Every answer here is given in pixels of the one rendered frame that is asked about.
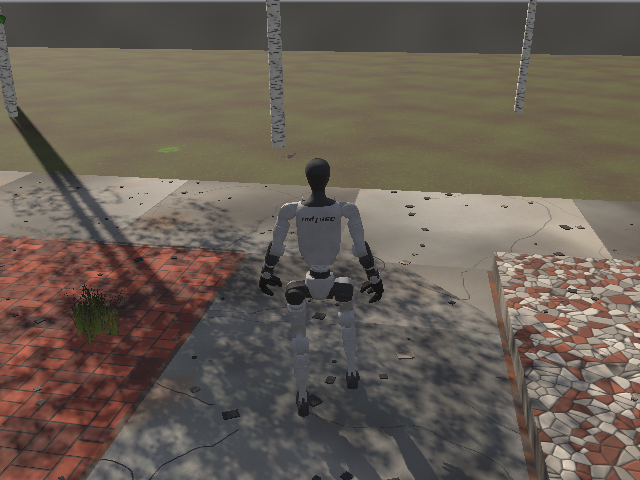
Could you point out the left robot hand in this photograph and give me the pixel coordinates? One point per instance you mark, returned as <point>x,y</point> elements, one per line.
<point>272,281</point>

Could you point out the right robot foot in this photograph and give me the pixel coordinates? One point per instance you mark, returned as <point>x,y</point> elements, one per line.
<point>352,381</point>

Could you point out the robot right thigh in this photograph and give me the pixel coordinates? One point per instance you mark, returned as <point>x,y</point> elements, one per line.
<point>343,290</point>

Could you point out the robot left upper arm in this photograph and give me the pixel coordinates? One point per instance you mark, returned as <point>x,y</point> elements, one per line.
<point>287,212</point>

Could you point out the right robot forearm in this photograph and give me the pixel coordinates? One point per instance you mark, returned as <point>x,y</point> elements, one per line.
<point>369,266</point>

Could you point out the robot right upper arm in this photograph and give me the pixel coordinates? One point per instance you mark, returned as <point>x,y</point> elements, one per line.
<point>350,211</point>

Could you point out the right robot hand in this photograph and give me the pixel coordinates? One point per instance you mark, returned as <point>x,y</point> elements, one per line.
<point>378,288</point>

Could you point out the left robot forearm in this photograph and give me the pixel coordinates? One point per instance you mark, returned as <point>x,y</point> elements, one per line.
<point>269,264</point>

